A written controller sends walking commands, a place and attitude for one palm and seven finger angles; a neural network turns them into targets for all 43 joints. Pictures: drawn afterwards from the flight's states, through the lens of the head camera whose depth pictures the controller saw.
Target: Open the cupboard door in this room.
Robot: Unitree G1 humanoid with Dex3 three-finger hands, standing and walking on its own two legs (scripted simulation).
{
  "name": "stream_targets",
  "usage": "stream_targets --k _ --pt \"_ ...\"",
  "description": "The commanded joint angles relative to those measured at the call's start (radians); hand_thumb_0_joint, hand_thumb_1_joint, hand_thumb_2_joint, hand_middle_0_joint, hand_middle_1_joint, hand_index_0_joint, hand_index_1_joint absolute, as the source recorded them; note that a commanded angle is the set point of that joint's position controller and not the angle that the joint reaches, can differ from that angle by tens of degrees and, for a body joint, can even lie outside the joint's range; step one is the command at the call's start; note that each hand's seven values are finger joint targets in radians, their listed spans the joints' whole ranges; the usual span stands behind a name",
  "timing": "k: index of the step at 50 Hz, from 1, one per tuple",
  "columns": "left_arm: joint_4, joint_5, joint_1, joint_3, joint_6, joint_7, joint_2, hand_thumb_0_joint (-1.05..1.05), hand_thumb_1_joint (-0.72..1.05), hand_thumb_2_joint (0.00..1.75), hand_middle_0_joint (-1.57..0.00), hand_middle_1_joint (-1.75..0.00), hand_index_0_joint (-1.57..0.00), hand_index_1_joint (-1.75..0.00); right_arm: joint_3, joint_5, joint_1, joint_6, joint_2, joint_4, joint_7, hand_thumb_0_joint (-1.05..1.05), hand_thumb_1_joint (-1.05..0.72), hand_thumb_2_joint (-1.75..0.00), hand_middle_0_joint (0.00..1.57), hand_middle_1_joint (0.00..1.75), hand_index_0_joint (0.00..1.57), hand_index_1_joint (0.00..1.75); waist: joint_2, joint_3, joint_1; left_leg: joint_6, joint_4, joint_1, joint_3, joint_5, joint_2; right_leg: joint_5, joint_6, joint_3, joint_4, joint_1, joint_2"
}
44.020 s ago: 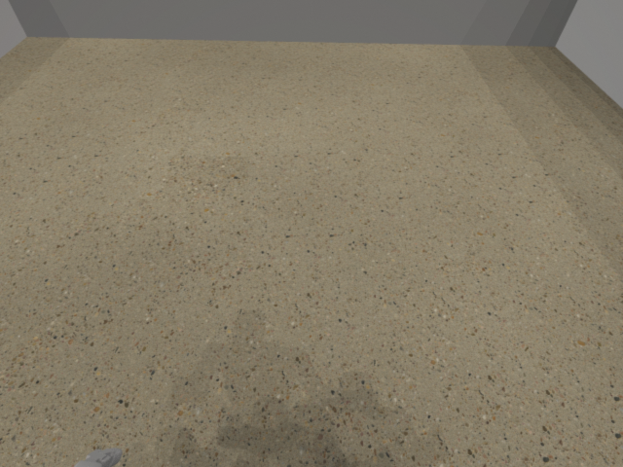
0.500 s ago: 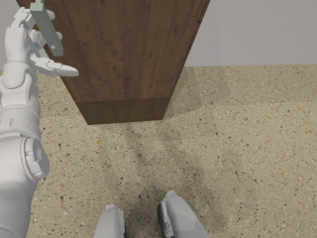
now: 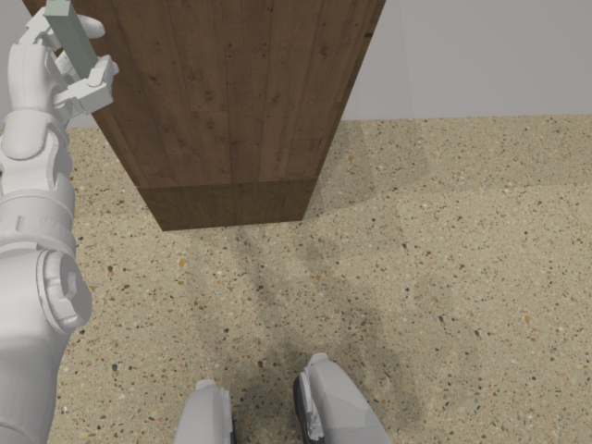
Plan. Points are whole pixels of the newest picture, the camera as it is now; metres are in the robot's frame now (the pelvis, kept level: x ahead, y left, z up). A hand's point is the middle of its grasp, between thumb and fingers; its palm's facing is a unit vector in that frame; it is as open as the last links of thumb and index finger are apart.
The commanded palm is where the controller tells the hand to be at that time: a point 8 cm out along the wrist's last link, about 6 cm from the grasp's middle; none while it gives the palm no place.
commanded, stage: close the thumb around the handle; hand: left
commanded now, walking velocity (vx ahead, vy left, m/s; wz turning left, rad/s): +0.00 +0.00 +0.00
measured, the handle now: (84, 44) +0.61 +0.19 +0.08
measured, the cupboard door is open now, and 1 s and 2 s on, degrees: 0 32 44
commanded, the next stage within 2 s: pull the door open along its arc in 0.12 s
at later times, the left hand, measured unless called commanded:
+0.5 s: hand (106, 101) +0.53 +0.16 +0.07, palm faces -0.01 -1.00 -0.02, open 5.8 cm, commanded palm +0.47 +0.21 +0.07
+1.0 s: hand (191, 216) +0.38 +0.07 +0.07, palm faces +0.40 -0.92 +0.00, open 6.0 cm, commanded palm +0.31 +0.10 +0.07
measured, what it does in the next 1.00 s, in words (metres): stands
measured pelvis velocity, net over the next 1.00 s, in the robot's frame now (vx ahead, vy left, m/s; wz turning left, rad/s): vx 0.02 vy -0.01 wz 0.04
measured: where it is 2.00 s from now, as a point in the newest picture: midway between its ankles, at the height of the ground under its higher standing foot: outside the picture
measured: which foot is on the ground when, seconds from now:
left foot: down 0.00-1.00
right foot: down 0.00-1.00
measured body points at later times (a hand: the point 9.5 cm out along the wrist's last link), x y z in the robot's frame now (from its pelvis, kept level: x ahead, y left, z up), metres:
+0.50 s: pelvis +0.01 +0.00 +0.01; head +0.16 +0.01 +0.43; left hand +0.52 +0.22 +0.07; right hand -0.01 -0.26 -0.10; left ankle -0.01 +0.11 -0.64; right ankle +0.04 -0.13 -0.64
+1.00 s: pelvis +0.02 -0.01 +0.03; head +0.09 -0.01 +0.47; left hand +0.35 +0.12 +0.08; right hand +0.18 -0.23 -0.08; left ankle -0.01 +0.11 -0.64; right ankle +0.04 -0.13 -0.64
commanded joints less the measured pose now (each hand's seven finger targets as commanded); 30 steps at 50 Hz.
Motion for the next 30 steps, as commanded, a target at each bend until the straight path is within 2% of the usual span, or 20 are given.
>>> stream_targets --k 1,2,4,5,7,8,9,10,11,12,13,15,16,18,20,22,23,25,27,30 --pt "-0.224 -0.014 -0.439 0.040 -0.063 -0.005 0.245 0.00 0.90 0.90 -0.40 -1.35 -0.40 -1.35 -0.071 0.002 0.210 -0.006 -0.194 -0.025 -0.018 0.00 -0.90 -0.90 0.20 0.30 0.20 0.30 0.171 -0.572 0.002 0.010 -0.124 0.368 -0.024 0.480 -0.010 0.325 -0.036 -0.008 -0.094 0.307 0.022" --pt "-0.205 -0.014 -0.433 0.035 -0.056 -0.004 0.238 0.00 0.90 0.90 -0.40 -1.35 -0.40 -1.35 -0.070 0.004 0.210 -0.006 -0.192 -0.026 -0.019 0.00 -0.90 -0.90 0.20 0.30 0.20 0.30 0.142 -0.550 -0.007 0.014 -0.124 0.349 -0.021 0.471 -0.011 0.328 -0.034 -0.007 -0.098 0.312 0.023" --pt "-0.216 -0.013 -0.438 0.062 -0.059 0.006 0.269 0.00 0.90 0.90 -0.40 -1.35 -0.40 -1.35 -0.068 0.002 0.213 -0.006 -0.193 -0.030 -0.020 0.00 -0.90 -0.90 0.20 0.30 0.20 0.30 0.146 -0.548 0.000 0.016 -0.125 0.335 -0.019 0.473 -0.013 0.339 -0.035 -0.005 -0.094 0.326 0.024" --pt "-0.215 -0.006 -0.435 0.043 -0.059 0.007 0.256 0.00 0.90 0.90 -0.40 -1.35 -0.40 -1.35 -0.066 0.003 0.210 -0.005 -0.190 -0.032 -0.019 0.00 -0.90 -0.90 0.20 0.30 0.20 0.30 0.161 -0.550 0.002 0.013 -0.126 0.334 -0.019 0.467 -0.013 0.332 -0.034 -0.005 -0.092 0.322 0.023" --pt "-0.212 -0.002 -0.441 0.032 -0.058 0.009 0.244 0.00 0.90 0.90 -0.40 -1.35 -0.40 -1.35 -0.068 0.003 0.209 -0.006 -0.189 -0.031 -0.018 0.00 -0.90 -0.90 0.20 0.30 0.20 0.30 0.151 -0.531 -0.007 0.016 -0.126 0.332 -0.017 0.455 -0.012 0.321 -0.032 -0.005 -0.098 0.314 0.022" --pt "-0.205 -0.001 -0.432 0.046 -0.056 0.011 0.260 0.00 0.90 0.90 -0.40 -1.35 -0.40 -1.35 -0.068 0.004 0.208 -0.006 -0.192 -0.032 -0.019 0.00 -0.90 -0.90 0.20 0.30 0.20 0.30 0.125 -0.532 -0.005 0.018 -0.126 0.316 -0.015 0.434 -0.012 0.307 -0.031 -0.004 -0.100 0.320 0.023" --pt "-0.219 -0.002 -0.456 0.038 -0.063 0.011 0.254 0.00 0.90 0.90 -0.40 -1.35 -0.40 -1.35 -0.068 0.003 0.210 -0.008 -0.190 -0.032 -0.021 0.00 -0.90 -0.90 0.20 0.30 0.20 0.30 0.136 -0.540 -0.013 0.020 -0.125 0.325 -0.017 0.442 -0.013 0.317 -0.032 -0.002 -0.097 0.320 0.023" --pt "-0.214 -0.001 -0.452 0.036 -0.063 0.008 0.253 0.00 0.90 0.90 -0.40 -1.35 -0.40 -1.35 -0.067 0.003 0.206 -0.009 -0.190 -0.032 -0.021 0.00 -0.90 -0.90 0.20 0.30 0.20 0.30 0.165 -0.543 -0.007 0.016 -0.125 0.330 -0.015 0.442 -0.013 0.313 -0.032 -0.002 -0.097 0.313 0.021" --pt "-0.204 0.000 -0.440 0.045 -0.061 0.007 0.265 0.00 0.90 0.90 -0.40 -1.35 -0.40 -1.35 -0.066 0.004 0.206 -0.009 -0.192 -0.031 -0.021 0.00 -0.90 -0.90 0.20 0.30 0.20 0.30 0.152 -0.539 -0.004 0.016 -0.125 0.323 -0.015 0.432 -0.013 0.303 -0.032 -0.003 -0.098 0.313 0.021" --pt "-0.227 -0.010 -0.451 0.006 -0.062 0.005 0.208 0.00 0.90 0.90 -0.40 -1.35 -0.40 -1.35 -0.068 0.003 0.205 -0.011 -0.187 -0.033 -0.018 0.00 -0.90 -0.90 0.20 0.30 0.20 0.30 0.156 -0.545 -0.013 0.015 -0.131 0.343 -0.018 0.433 -0.013 0.301 -0.031 -0.005 -0.101 0.308 0.022" --pt "-0.226 -0.011 -0.420 0.016 -0.063 0.002 0.210 0.00 0.90 0.90 -0.40 -1.35 -0.40 -1.35 -0.072 0.004 0.204 -0.013 -0.188 -0.033 -0.017 0.00 -0.90 -0.90 0.20 0.30 0.20 0.30 0.146 -0.555 -0.001 0.014 -0.130 0.350 -0.017 0.446 -0.013 0.310 -0.033 -0.007 -0.100 0.317 0.022" --pt "-0.242 -0.018 -0.375 0.031 -0.071 0.001 0.216 0.00 0.90 0.90 -0.40 -1.35 -0.40 -1.35 -0.073 0.005 0.203 -0.011 -0.189 -0.039 -0.015 0.00 -0.90 -0.90 0.20 0.30 0.20 0.30 0.168 -0.588 0.019 0.008 -0.133 0.380 -0.015 0.480 -0.012 0.331 -0.035 -0.008 -0.095 0.325 0.022" --pt "-0.228 -0.021 -0.333 0.024 -0.065 -0.001 0.201 0.00 0.90 0.90 -0.40 -1.35 -0.40 -1.35 -0.072 0.006 0.201 -0.009 -0.188 -0.041 -0.014 0.00 -0.90 -0.90 0.20 0.30 0.20 0.30 0.155 -0.567 0.028 0.006 -0.141 0.376 -0.017 0.483 -0.012 0.329 -0.037 -0.012 -0.096 0.328 0.023" --pt "-0.268 -0.034 -0.287 0.026 -0.065 -0.007 0.189 0.00 0.90 0.90 -0.40 -1.35 -0.40 -1.35 -0.077 0.010 0.190 -0.008 -0.187 -0.054 -0.012 0.00 -0.90 -0.90 0.20 0.30 0.20 0.30 0.118 -0.572 0.040 0.012 -0.147 0.358 -0.002 0.465 -0.015 0.346 -0.034 -0.005 -0.105 0.375 0.024" --pt "-0.293 -0.048 -0.213 0.026 -0.066 -0.011 0.167 0.00 0.90 0.90 -0.40 -1.35 -0.40 -1.35 -0.079 0.014 0.185 -0.006 -0.183 -0.066 -0.008 0.00 -0.90 -0.90 0.20 0.30 0.20 0.30 0.114 -0.581 0.062 0.010 -0.159 0.360 0.002 0.485 -0.017 0.374 -0.037 -0.007 -0.103 0.410 0.025" --pt "-0.322 -0.060 -0.129 0.017 -0.062 -0.014 0.138 0.00 0.90 0.90 -0.40 -1.35 -0.40 -1.35 -0.085 0.021 0.175 -0.003 -0.179 -0.079 -0.007 0.00 -0.90 -0.90 0.20 0.30 0.20 0.30 0.082 -0.559 0.076 0.011 -0.175 0.354 0.012 0.480 -0.019 0.387 -0.035 -0.007 -0.114 0.437 0.025" --pt "-0.342 -0.070 -0.083 0.008 -0.059 -0.014 0.114 0.00 0.90 0.90 -0.40 -1.35 -0.40 -1.35 -0.089 0.025 0.165 -0.003 -0.175 -0.086 -0.004 0.00 -0.90 -0.90 0.20 0.30 0.20 0.30 0.078 -0.542 0.083 0.012 -0.184 0.351 0.020 0.476 -0.021 0.393 -0.034 -0.006 -0.123 0.449 0.025" --pt "-0.411 -0.087 0.014 0.000 -0.060 -0.014 0.083 0.00 0.90 0.90 -0.40 -1.35 -0.40 -1.35 -0.094 0.032 0.149 -0.002 -0.170 -0.105 -0.002 0.00 -0.90 -0.90 0.20 0.30 0.20 0.30 0.063 -0.558 0.109 0.011 -0.198 0.361 0.028 0.503 -0.024 0.428 -0.036 -0.005 -0.124 0.493 0.025" --pt "-0.482 -0.106 0.121 -0.036 -0.053 -0.006 0.016 0.00 0.90 0.90 -0.40 -1.35 -0.40 -1.35 -0.101 0.041 0.128 -0.004 -0.161 -0.120 0.004 0.00 -0.90 -0.90 0.20 0.30 0.20 0.30 0.036 -0.527 0.124 0.009 -0.219 0.370 0.034 0.506 -0.025 0.439 -0.036 -0.011 -0.137 0.515 0.024" --pt "-0.613 -0.122 0.223 -0.080 -0.059 0.015 -0.054 0.00 0.90 0.90 -0.40 -1.35 -0.40 -1.35 -0.110 0.048 0.097 -0.012 -0.152 -0.136 0.010 0.00 -0.90 -0.90 0.20 0.30 0.20 0.30 0.065 -0.514 0.141 0.002 -0.236 0.414 0.035 0.550 -0.021 0.448 -0.037 -0.014 -0.140 0.512 0.020"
